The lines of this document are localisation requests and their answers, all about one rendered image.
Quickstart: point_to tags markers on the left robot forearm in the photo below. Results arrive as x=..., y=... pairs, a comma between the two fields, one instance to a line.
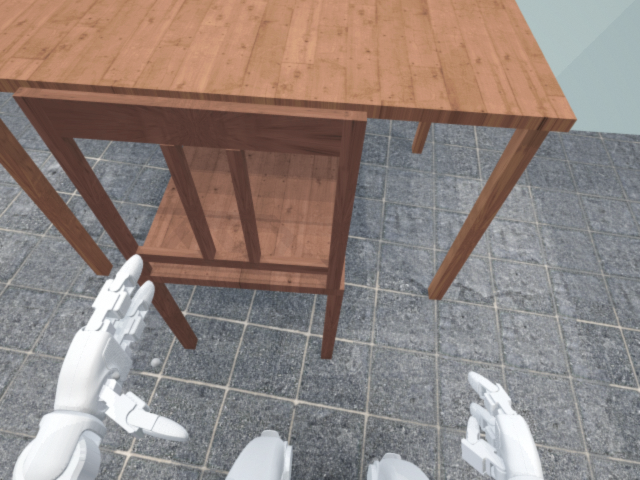
x=65, y=448

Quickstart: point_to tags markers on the left robot hand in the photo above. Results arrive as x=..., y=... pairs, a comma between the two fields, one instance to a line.
x=102, y=347

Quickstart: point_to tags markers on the chair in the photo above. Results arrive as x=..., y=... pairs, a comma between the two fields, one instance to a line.
x=260, y=196

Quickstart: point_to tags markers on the robot right thigh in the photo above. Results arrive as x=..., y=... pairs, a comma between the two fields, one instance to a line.
x=394, y=469

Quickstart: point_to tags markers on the table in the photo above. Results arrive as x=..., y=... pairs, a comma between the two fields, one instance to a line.
x=465, y=62

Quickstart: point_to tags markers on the robot thigh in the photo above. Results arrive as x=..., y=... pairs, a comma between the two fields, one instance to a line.
x=394, y=469
x=264, y=458

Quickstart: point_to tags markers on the robot left thigh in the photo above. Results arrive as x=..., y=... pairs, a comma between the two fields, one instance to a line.
x=264, y=458

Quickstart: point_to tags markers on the right robot hand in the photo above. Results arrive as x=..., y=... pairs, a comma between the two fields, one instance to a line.
x=507, y=433

